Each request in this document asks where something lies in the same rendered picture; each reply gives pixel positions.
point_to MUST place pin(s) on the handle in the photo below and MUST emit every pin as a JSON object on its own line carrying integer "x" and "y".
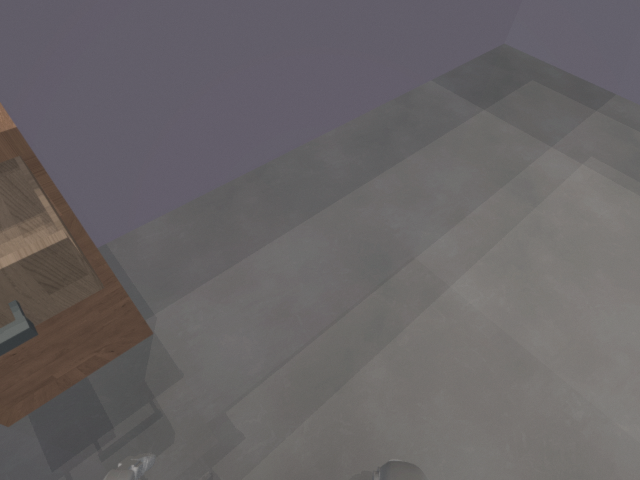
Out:
{"x": 16, "y": 332}

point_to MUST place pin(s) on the robot left hand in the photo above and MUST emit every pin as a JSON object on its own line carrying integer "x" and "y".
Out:
{"x": 132, "y": 468}

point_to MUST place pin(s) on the cabinet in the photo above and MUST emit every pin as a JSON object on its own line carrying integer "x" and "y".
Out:
{"x": 77, "y": 341}

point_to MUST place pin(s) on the drawer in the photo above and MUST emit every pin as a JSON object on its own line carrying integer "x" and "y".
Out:
{"x": 41, "y": 265}

